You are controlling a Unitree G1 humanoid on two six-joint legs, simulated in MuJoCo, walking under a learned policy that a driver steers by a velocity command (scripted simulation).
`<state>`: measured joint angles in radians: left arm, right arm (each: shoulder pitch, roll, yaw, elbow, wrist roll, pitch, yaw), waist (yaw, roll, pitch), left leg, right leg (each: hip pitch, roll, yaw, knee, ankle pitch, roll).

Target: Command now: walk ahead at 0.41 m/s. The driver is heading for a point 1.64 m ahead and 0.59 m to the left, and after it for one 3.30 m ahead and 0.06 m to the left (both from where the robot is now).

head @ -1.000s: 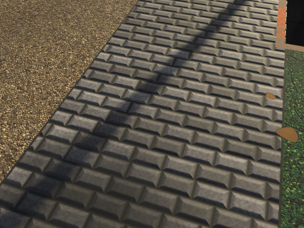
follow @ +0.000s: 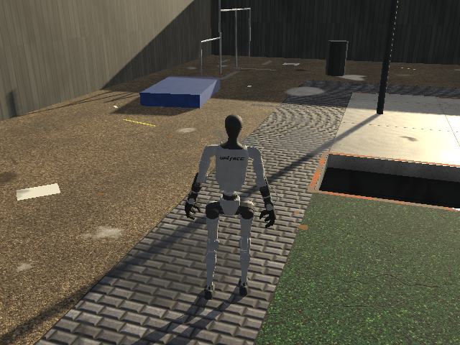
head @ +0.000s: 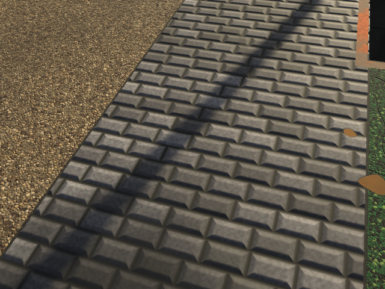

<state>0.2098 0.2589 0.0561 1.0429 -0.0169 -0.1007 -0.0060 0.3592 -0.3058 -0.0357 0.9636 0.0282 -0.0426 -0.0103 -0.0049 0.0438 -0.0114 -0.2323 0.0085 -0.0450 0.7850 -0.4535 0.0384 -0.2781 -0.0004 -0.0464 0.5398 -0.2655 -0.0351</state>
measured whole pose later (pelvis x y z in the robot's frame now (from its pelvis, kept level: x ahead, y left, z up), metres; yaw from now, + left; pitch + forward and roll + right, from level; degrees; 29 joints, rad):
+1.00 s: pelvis +0.55 -0.01 -0.01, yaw +5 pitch +2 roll +1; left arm 0.00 0.25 0.04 0.81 0.00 -0.12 -0.02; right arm 0.41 -0.27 -0.05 0.98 0.01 -0.05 -0.01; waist -0.07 0.00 0.03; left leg -0.07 -0.01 -0.05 0.61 -0.48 0.02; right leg -0.48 -0.02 -0.01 0.52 -0.08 -0.03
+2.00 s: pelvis +1.07 +0.17 -0.01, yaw +40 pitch +2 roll +0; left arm 0.00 0.28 0.05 0.71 0.00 -0.13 -0.03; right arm 0.41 -0.29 -0.09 0.78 0.02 -0.03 -0.02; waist -0.09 -0.03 0.00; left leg -0.05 -0.10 -0.23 0.50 -0.46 0.07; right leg -0.46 0.02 0.05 0.44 -0.01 -0.01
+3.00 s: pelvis +1.42 +0.57 -0.01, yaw +40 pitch +2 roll +2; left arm 0.09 0.26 0.04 0.73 -0.02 -0.04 -0.07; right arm 0.33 -0.28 -0.07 0.84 0.01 -0.06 -0.02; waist -0.07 -0.03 0.02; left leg 0.11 0.00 0.23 0.27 -0.41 -0.02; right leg -0.59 -0.04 -0.04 0.61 -0.07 -0.07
